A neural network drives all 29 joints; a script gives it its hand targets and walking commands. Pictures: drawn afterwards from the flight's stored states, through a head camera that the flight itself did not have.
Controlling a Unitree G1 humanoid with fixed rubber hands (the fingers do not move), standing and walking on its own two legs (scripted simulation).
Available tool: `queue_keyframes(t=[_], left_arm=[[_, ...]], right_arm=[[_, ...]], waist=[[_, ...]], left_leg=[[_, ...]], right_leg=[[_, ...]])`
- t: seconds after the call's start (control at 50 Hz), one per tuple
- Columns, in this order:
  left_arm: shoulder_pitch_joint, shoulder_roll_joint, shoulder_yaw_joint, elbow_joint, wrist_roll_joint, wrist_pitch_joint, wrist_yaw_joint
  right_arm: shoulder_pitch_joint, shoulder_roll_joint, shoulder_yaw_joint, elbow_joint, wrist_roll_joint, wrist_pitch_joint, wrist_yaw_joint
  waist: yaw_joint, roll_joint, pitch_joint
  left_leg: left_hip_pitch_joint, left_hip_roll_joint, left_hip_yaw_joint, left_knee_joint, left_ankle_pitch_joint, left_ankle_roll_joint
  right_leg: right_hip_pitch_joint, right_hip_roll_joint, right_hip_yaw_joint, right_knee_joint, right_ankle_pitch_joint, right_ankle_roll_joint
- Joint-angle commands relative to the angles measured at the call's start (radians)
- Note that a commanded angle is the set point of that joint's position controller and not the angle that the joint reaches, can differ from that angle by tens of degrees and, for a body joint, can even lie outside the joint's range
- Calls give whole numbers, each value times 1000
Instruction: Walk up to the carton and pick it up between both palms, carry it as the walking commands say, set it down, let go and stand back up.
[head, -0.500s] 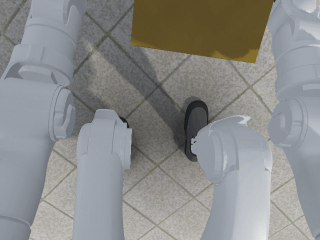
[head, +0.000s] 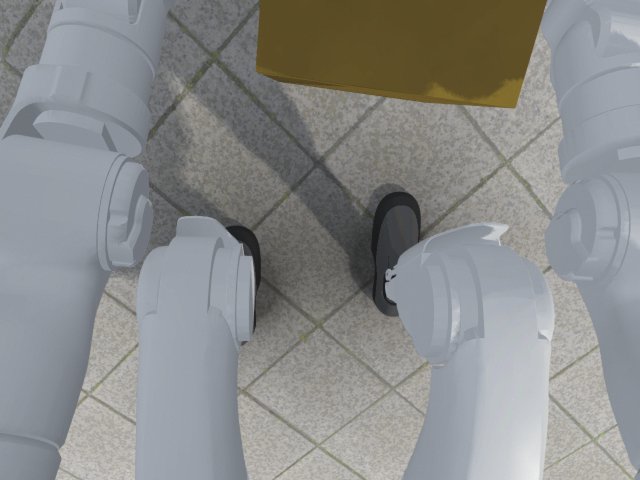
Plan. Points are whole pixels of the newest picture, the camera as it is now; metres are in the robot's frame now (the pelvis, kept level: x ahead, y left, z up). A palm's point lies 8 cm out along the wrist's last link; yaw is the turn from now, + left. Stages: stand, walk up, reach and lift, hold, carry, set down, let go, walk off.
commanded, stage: reach and lift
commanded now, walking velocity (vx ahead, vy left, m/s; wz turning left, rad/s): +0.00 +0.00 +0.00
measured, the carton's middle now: out of the picture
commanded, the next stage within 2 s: none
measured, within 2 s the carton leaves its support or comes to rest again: leaves its support in 1.08 s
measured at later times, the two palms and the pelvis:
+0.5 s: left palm out of the picture +0.58 +0.09 -0.18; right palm out of the picture +0.55 -0.22 -0.18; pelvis +0.01 +0.00 +0.00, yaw +0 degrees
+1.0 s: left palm out of the picture +0.57 +0.09 -0.18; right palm out of the picture +0.55 -0.21 -0.17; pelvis +0.01 +0.00 -0.01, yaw +1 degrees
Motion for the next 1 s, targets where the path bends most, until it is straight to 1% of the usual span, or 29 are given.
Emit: queue_keyframes(t=[0.0,0.14,0.24,0.26,0.32,0.38,0.42,0.44,0.48,0.52,0.56,0.64,0.66,0.74,0.8,0.9,0.98], left_arm=[[-288,58,10,-91,8,-20,-1],[-294,13,40,-87,51,-29,1],[-282,-32,74,-96,96,-33,0],[-292,-67,75,-101,104,-32,-7],[-337,-266,54,-112,121,-24,-52],[-400,-545,19,-122,146,-2,-133],[-407,-713,14,-127,168,21,-189],[-394,-767,18,-130,176,32,-209],[-374,-847,29,-134,190,55,-241],[-368,-888,32,-148,197,71,-257],[-370,-915,26,-164,203,82,-264],[-354,-957,8,-183,210,98,-270],[-349,-968,5,-185,212,102,-271],[-328,-1013,-11,-190,212,113,-279],[-320,-1029,-25,-201,209,115,-278],[-344,-1056,-60,-252,187,113,-264],[-394,-1101,-119,-322,147,112,-251]], right_arm=[[-295,-30,22,-102,5,-15,6],[-322,51,46,-110,10,-13,12],[-303,115,30,-95,-24,-5,19],[-308,157,31,-98,-32,-1,26],[-364,353,46,-116,-58,13,70],[-433,626,72,-146,-89,38,144],[-464,783,88,-186,-108,61,196],[-468,831,89,-208,-114,72,216],[-480,893,98,-254,-120,91,251],[-490,924,109,-288,-120,108,273],[-474,949,112,-300,-117,124,289],[-460,975,112,-297,-104,138,312],[-460,978,113,-297,-106,141,317],[-410,1000,110,-275,-126,153,332],[-393,1014,114,-281,-130,157,341],[-431,1033,149,-347,-105,158,343],[-483,1050,192,-427,-71,158,335]], waist=[[-10,30,-1224],[24,17,-1229],[30,13,-1208],[28,11,-1203],[28,23,-1176],[28,29,-1125],[31,34,-1105],[36,40,-1099],[36,43,-1077],[36,46,-1065],[33,54,-1061],[32,92,-1065],[31,93,-1058],[-4,90,-1033],[-12,94,-1033],[-15,88,-1156],[-30,101,-1330]], left_leg=[[369,17,86,-231,242,7],[368,7,98,-229,247,13],[360,-3,107,-228,248,14],[355,-7,108,-226,247,15],[339,-20,114,-219,246,17],[332,-39,116,-211,225,25],[322,-50,119,-203,213,31],[315,-54,121,-199,214,34],[297,-56,121,-194,210,42],[289,-55,121,-191,210,46],[294,-51,124,-192,202,47],[317,-46,128,-193,221,45],[315,-46,127,-195,217,46],[320,-51,116,-191,237,44],[333,-54,111,-190,261,44],[391,-59,110,-184,325,46],[478,-67,115,-183,394,44]], right_leg=[[813,33,-75,-62,311,0],[838,51,-69,-65,316,5],[837,64,-66,-71,316,7],[840,68,-66,-72,317,6],[817,79,-67,-65,315,3],[776,92,-75,-53,289,1],[750,101,-80,-44,279,-2],[737,104,-80,-40,276,-2],[702,108,-81,-34,269,-6],[671,107,-83,-31,261,-10],[651,107,-87,-31,245,-13],[611,108,-95,-26,238,-20],[603,109,-97,-25,231,-22],[576,113,-105,-24,238,-27],[564,113,-107,-23,252,-28],[615,115,-116,-19,304,-22],[683,117,-132,-21,362,-14]])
